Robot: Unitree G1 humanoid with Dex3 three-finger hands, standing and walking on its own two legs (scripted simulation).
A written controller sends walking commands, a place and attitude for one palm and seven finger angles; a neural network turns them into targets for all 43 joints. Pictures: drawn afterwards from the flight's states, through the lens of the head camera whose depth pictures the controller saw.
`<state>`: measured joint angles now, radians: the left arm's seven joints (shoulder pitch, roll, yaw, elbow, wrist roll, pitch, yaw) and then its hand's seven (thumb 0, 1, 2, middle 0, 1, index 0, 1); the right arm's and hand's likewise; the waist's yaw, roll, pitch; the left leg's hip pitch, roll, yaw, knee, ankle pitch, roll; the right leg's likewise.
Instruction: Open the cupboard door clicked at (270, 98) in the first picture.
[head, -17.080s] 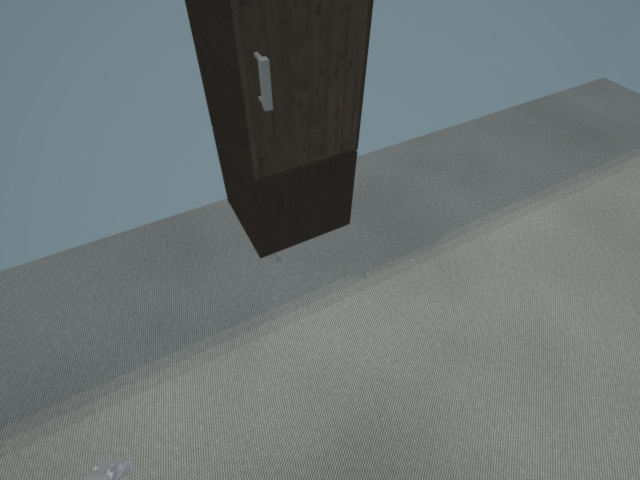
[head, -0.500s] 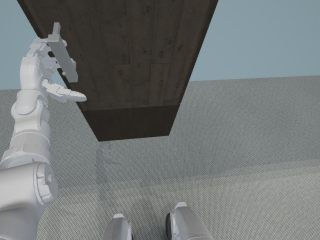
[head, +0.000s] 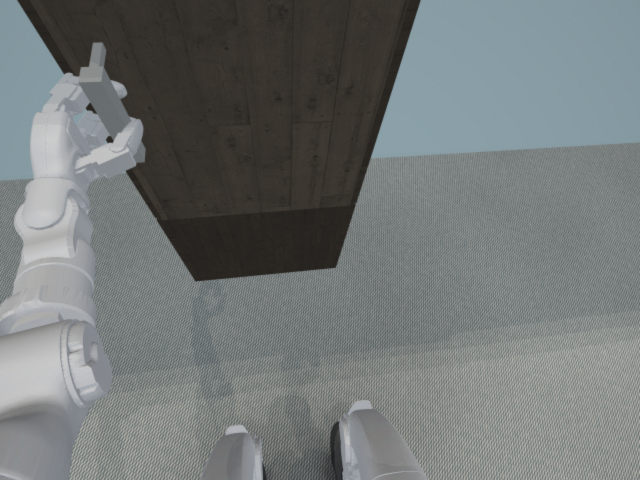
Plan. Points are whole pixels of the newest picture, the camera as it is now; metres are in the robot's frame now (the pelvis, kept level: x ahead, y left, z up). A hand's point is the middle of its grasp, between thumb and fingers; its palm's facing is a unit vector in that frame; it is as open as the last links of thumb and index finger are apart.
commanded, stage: close the thumb around the handle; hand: left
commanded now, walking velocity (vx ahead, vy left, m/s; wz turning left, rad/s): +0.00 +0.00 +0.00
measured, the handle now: (118, 107) +0.56 +0.21 +0.07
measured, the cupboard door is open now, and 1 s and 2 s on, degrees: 0 36 40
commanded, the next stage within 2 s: pull the door open along its arc in 0.16 s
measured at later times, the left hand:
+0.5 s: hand (129, 156) +0.49 +0.19 +0.06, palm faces +0.03 -1.00 -0.02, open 6.5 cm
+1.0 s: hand (218, 290) +0.32 +0.08 +0.07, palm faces +0.24 -0.97 +0.08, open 6.8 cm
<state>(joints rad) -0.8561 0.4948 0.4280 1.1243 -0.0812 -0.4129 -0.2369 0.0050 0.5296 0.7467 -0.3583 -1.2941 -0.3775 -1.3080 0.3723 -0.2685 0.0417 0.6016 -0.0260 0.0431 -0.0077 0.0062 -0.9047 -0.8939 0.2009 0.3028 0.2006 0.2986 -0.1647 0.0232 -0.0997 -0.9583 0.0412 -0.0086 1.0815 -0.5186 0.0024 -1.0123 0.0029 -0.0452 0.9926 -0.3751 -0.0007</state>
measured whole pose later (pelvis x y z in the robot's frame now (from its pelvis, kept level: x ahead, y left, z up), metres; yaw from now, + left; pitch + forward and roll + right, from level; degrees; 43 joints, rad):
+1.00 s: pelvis +0.02 -0.01 +0.02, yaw +1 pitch +14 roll +0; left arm 0.12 -0.06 -0.11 0.12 -0.02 -0.33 0.31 0.04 0.60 0.71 -0.29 -1.26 -0.33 -1.26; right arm 0.18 -0.18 0.01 0.48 -0.05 0.01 0.05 0.01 -0.91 -0.89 0.20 0.30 0.20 0.30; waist -0.01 0.01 -0.13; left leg -0.67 0.02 0.02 0.95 -0.52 -0.01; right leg -0.76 -0.01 -0.02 0.94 -0.41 -0.01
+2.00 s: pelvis -0.01 -0.03 +0.01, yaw +3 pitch +12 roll +1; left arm -0.05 -0.12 -0.17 0.29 0.10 -0.30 0.60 0.00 -0.45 0.33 -0.28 -1.02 -0.28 -1.01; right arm 0.19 -0.19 0.00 0.59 -0.09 -0.06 -0.01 0.01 -0.90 -0.89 0.20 0.30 0.20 0.30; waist 0.00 0.03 -0.13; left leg -0.73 0.00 -0.03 1.00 -0.48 -0.03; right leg -0.80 -0.03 -0.07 0.99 -0.40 -0.03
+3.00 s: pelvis +0.01 -0.01 +0.00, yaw +3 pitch +13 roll +0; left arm 0.38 0.07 -0.18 -0.16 -0.03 -0.29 0.05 -0.01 -0.50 0.30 -0.15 -0.30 -0.15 -0.30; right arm 0.24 -0.21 0.03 0.42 -0.02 -0.09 -0.01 0.01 -0.90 -0.89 0.20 0.30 0.20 0.30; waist 0.02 0.04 -0.11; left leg -0.75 0.00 -0.03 1.07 -0.55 -0.01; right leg -0.81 -0.04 -0.06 1.05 -0.46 -0.01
